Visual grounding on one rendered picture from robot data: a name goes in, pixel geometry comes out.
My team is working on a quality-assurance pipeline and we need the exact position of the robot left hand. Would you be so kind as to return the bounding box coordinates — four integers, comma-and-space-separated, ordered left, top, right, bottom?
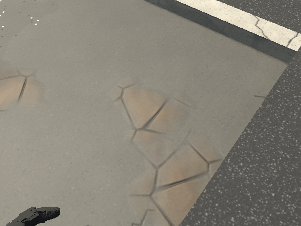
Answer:
6, 206, 60, 226

